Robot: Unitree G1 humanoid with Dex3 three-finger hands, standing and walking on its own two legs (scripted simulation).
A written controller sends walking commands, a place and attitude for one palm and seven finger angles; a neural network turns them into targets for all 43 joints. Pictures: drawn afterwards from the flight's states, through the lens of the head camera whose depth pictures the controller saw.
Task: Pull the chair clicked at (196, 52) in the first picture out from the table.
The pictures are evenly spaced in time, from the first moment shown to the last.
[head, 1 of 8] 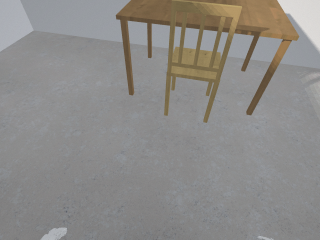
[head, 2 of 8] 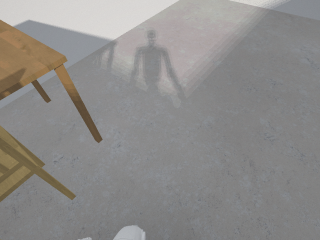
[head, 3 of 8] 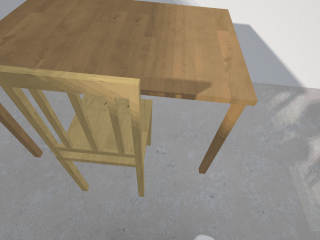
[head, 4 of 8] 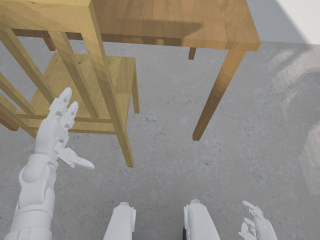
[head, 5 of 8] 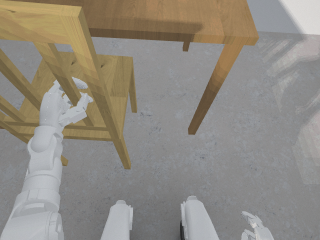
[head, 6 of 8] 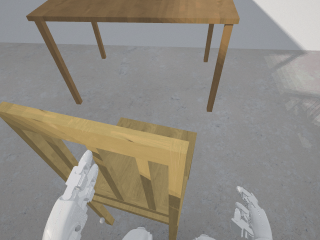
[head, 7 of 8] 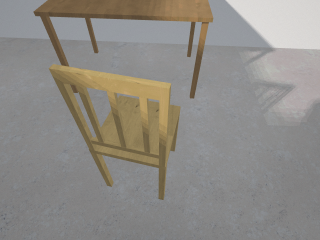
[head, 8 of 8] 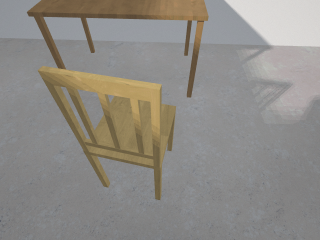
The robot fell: no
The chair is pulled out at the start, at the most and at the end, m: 0.00 0.74 0.73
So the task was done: yes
